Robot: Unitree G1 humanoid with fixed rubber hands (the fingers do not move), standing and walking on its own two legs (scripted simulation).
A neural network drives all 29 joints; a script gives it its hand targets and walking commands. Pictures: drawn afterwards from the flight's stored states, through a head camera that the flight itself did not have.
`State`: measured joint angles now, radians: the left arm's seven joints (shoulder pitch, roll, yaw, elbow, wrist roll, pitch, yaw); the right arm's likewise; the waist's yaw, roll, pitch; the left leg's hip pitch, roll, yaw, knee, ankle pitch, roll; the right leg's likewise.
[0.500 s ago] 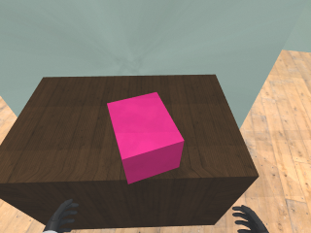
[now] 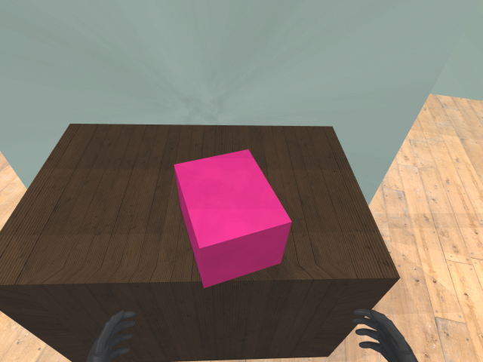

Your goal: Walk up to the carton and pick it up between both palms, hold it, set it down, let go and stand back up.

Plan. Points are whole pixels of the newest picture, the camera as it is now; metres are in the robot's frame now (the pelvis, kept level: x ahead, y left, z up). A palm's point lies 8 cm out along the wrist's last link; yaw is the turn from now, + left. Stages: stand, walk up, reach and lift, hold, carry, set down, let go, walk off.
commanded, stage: reach and lift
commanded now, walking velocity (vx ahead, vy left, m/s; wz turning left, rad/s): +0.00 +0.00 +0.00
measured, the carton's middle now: (227, 214) +0.46 +0.03 -0.06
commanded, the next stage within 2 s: none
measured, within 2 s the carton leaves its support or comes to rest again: neither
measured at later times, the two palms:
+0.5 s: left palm (130, 338) +0.20 +0.18 -0.05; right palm (399, 341) +0.20 -0.26 -0.04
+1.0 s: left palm (138, 311) +0.23 +0.17 -0.03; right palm (379, 303) +0.25 -0.23 -0.01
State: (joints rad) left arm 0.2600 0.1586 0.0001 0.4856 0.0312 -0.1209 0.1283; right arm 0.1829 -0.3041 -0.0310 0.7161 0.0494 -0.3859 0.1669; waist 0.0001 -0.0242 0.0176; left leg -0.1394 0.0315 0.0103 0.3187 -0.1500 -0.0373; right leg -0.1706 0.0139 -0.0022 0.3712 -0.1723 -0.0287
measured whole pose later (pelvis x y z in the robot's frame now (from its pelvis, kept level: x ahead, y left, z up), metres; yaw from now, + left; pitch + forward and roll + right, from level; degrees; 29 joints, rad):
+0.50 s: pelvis +0.02 -0.02 +0.00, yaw -1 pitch -1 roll +1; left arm 0.26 0.07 0.00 0.48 0.03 -0.26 0.22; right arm 0.18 -0.30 0.03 0.72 0.18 -0.48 0.22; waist 0.00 -0.02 0.00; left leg -0.13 0.06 0.01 0.38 -0.22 -0.05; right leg -0.17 0.04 0.00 0.44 -0.24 -0.05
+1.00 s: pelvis +0.02 -0.02 -0.01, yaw -1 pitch -2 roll +1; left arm 0.15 0.05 0.00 0.48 0.03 -0.28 0.22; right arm 0.04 -0.30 0.14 0.72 0.24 -0.49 0.17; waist 0.01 -0.02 0.00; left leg -0.14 0.06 0.01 0.40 -0.23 -0.06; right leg -0.17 0.05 0.00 0.45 -0.24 -0.05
